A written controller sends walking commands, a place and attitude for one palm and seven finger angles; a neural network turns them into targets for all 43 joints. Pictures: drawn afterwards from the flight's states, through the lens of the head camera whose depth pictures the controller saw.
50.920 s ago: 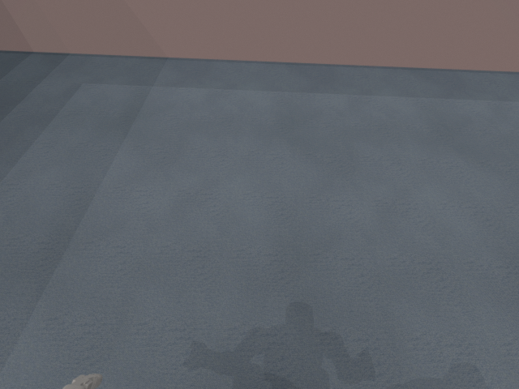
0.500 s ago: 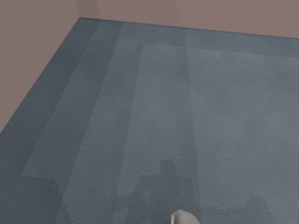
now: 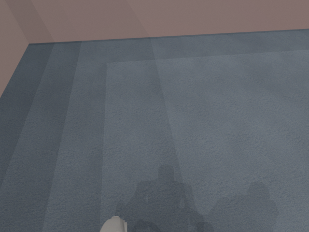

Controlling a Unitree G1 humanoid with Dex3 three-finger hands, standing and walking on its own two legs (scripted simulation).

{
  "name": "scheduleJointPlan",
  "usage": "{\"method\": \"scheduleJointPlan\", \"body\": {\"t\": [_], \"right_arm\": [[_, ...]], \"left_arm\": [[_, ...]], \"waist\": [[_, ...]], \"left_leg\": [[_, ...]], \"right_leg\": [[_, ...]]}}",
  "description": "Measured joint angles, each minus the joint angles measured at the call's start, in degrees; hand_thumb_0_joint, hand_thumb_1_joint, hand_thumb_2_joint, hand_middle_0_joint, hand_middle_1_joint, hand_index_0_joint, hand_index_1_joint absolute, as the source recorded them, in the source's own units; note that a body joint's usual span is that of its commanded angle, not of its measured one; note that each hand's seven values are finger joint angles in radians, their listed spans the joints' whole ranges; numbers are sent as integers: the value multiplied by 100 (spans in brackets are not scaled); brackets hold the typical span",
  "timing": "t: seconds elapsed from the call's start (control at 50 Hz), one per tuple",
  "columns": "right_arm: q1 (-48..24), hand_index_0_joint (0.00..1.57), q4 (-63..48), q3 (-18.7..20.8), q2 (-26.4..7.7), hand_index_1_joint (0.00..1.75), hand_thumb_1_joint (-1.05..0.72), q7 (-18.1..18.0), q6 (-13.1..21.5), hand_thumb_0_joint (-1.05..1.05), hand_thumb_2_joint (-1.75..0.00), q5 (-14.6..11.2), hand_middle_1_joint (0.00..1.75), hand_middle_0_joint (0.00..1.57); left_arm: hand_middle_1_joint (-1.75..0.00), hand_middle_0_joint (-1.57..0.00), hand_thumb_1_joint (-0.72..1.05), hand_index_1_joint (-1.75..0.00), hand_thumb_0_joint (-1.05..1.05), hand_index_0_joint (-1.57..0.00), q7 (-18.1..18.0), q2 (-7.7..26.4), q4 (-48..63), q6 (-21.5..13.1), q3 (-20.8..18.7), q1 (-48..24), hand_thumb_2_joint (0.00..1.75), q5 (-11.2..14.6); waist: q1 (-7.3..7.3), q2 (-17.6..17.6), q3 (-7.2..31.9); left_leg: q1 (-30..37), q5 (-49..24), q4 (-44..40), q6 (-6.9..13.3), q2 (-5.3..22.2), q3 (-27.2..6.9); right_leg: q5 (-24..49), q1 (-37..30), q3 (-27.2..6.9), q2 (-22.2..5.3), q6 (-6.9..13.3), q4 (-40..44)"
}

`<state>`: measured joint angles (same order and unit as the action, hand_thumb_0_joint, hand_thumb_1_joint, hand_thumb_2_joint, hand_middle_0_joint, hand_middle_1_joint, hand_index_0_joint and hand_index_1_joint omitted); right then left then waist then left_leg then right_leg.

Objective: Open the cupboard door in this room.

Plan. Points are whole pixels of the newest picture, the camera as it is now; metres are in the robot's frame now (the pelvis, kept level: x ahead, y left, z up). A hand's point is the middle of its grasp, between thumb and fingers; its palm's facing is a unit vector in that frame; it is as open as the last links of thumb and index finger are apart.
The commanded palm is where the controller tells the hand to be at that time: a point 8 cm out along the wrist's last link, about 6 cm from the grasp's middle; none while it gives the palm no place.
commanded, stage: walk to a spot facing it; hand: left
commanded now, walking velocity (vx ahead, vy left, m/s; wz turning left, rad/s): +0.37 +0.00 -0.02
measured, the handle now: out of the picture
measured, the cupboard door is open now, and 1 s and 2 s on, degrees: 40 40 40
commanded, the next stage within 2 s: turn to face it in 0.14 s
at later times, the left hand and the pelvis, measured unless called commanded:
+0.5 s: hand (91, 190) +0.27 +0.22 -0.18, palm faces +0.06 -0.98 -0.21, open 7.2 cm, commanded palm none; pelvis +0.22 +0.03 -0.01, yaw +2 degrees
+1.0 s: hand (88, 188) +0.28 +0.24 -0.20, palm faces +0.37 -0.90 -0.24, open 7.3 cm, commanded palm none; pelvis +0.31 +0.03 -0.03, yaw +21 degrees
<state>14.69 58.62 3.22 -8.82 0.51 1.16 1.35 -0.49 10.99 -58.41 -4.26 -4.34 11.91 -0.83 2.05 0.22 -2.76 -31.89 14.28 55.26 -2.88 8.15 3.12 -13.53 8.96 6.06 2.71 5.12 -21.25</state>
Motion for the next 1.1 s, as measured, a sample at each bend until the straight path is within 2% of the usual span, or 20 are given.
{"method": "scheduleJointPlan", "body": {"t": [0.1,0.18,0.22,0.26,0.3,0.34,0.44,0.52,0.58,0.6,0.64,0.7,0.74,0.88,0.92,0.94,0.96,1.0,1.04,1.1], "right_arm": [[-517,19,-113,1,-33,29,-91,79,15,0,-90,-22,30,20],[-832,19,-178,-31,-52,30,-91,98,102,0,-90,-24,30,20],[-907,19,-250,-57,-101,30,-91,68,230,0,-90,25,30,20],[-927,19,-300,-80,-51,30,-91,5,303,0,-90,50,30,20],[-783,19,-313,-102,-9,30,-91,-49,315,0,-90,36,30,20],[-566,19,-226,-116,27,30,-91,-113,321,0,-90,18,30,20],[-30,20,129,-79,-42,30,-94,-191,172,-1,-90,-35,30,20],[310,20,298,-72,-51,30,-93,-132,-71,-1,-90,-17,30,20],[484,20,340,-49,-44,30,-92,-100,-218,0,-90,-28,30,20],[512,20,339,-36,-63,30,-92,-82,-254,0,-90,-50,30,20],[438,20,334,12,-112,30,-92,-58,-336,0,-90,-67,30,20],[241,19,275,59,-154,30,-91,-17,-426,0,-90,-80,30,20],[69,19,176,75,-185,30,-91,19,-458,0,-90,-80,30,20],[-654,19,-322,101,-349,29,-91,117,-437,0,-90,-83,30,20],[-818,19,-496,108,-423,29,-91,138,-396,0,-90,-71,30,20],[-861,19,-603,106,-490,29,-91,155,-355,0,-90,-57,30,20],[-893,19,-707,122,-560,29,-91,158,-293,0,-90,-32,30,20],[-975,19,-803,115,-557,29,-91,117,-220,0,-90,-21,30,20],[-948,19,-869,93,-548,30,-91,54,-191,0,-90,-9,30,20],[-886,19,-878,62,-548,30,-91,-15,-187,0,-90,3,30,20]], "left_arm": [[-30,-20,95,-30,-2,-20,31,-14,-307,-22,103,467,90,-27],[-30,-20,93,-30,-1,-20,26,-85,-554,18,162,831,90,-26],[-30,-20,92,-30,0,-20,24,-173,-645,70,176,1048,90,-1],[-30,-20,92,-30,0,-20,28,-188,-722,169,189,1049,90,7],[-30,-20,91,-30,0,-20,25,-197,-729,247,184,934,90,-23],[-30,-20,91,-30,1,-20,40,-201,-629,293,175,703,90,-59],[-30,-20,94,-30,2,-20,-68,-171,-252,336,163,140,90,-109],[-30,-20,95,-30,2,-20,-44,-12,-29,375,100,-159,90,-75],[-30,-20,94,-30,2,-20,-35,51,136,346,76,-272,90,-48],[-30,-20,93,-30,1,-20,-49,43,177,304,69,-299,90,-59],[-30,-20,93,-30,1,-20,-74,-12,249,247,95,-373,90,-70],[-30,-20,92,-30,1,-20,-124,-72,358,245,141,-385,90,-65],[-30,-20,91,-30,0,-20,-142,-107,388,272,159,-346,90,-74],[-30,-21,92,-30,0,-20,-118,-22,445,337,123,-191,90,-116],[-30,-21,92,-30,0,-20,-84,68,449,370,102,-114,90,-110],[-30,-21,92,-30,0,-20,-62,105,464,394,93,-33,90,-90],[-30,-21,92,-30,0,-20,-37,142,474,438,82,35,90,-60],[-30,-21,91,-30,0,-20,-53,295,453,605,46,21,90,-59],[-30,-21,91,-30,0,-20,-77,381,419,703,-4,-43,90,-65],[-30,-20,91,-30,1,-20,-45,420,489,710,-29,-187,90,-65]], "waist": [[-214,-23,56],[-345,75,-1],[-374,39,11],[-377,167,-55],[-363,225,-44],[-331,220,-52],[-221,104,-39],[-84,20,-30],[-20,-30,-4],[-22,-80,8],[26,-184,-41],[15,-111,-77],[9,-30,-70],[-128,240,-214],[-161,291,-261],[-170,272,-239],[-152,209,-185],[-182,308,-197],[-202,311,-155],[-233,238,-190]], "left_leg": [[25,-246,-1039,61,-149,129],[498,-255,-1933,213,-410,327],[815,-669,-2281,444,-454,379],[864,-318,-1873,613,-499,542],[1072,10,-1912,643,-555,636],[1330,-25,-2238,570,-637,612],[1757,-110,-2815,594,-772,352],[1821,133,-2665,484,-801,83],[1776,416,-2357,365,-840,-93],[1702,543,-2167,320,-833,-157],[1335,1334,-1143,215,-840,-231],[740,1554,540,84,-816,-113],[541,1414,840,19,-725,-17],[691,1064,-706,-1,-555,287],[930,678,-1425,47,-597,397],[1098,206,-1848,117,-602,427],[1075,-203,-1935,322,-583,342],[914,220,-1546,476,-652,286],[918,485,-1580,453,-689,180],[1069,293,-1975,341,-753,-4]], "right_leg": [[-310,-612,-41,72,-92,277],[-827,-1006,-90,-24,-245,64],[-1267,-751,-143,-71,-302,-904],[-1524,-1,-344,-179,-270,-2868],[-1338,754,-403,-284,-309,-4282],[-1022,1297,-349,-469,-429,-4631],[-590,1706,-349,-738,-665,-3022],[-377,1564,-298,-689,-747,-2137],[-1,1145,-179,-599,-748,-1324],[-63,1054,-114,-579,-584,-1200],[-296,1014,74,-614,-417,-1335],[-377,759,303,-767,-403,-1162],[-357,579,451,-857,-420,-972],[-622,286,981,-1158,-549,-1010],[-844,311,1116,-1269,-627,-1311],[-1001,395,1164,-1318,-675,-1593],[-1279,603,1084,-1306,-778,-2109],[-1894,1113,448,-1174,-871,-3295],[-1878,1543,21,-978,-931,-4096],[-1469,1881,-319,-833,-991,-4321]]}}
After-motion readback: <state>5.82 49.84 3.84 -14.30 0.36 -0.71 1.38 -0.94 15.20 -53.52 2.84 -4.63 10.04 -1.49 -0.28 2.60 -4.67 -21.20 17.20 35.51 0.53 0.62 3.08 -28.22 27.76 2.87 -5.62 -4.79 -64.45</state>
